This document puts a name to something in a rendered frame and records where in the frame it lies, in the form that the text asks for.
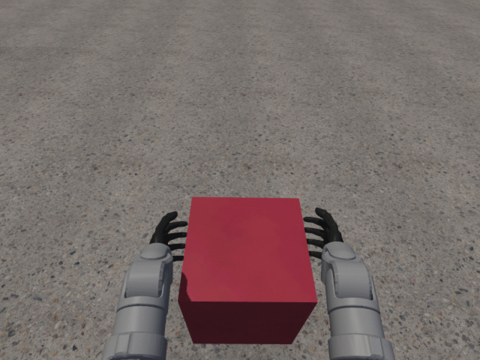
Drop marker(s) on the robot right hand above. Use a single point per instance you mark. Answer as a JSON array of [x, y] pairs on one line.
[[329, 234]]

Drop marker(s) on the robot left hand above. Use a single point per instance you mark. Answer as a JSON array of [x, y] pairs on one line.
[[161, 233]]

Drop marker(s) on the carton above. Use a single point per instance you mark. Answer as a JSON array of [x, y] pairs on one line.
[[246, 276]]

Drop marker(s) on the right robot forearm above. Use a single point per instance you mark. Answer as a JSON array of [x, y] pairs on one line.
[[353, 309]]

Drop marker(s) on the left robot forearm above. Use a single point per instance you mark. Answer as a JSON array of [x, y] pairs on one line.
[[139, 328]]

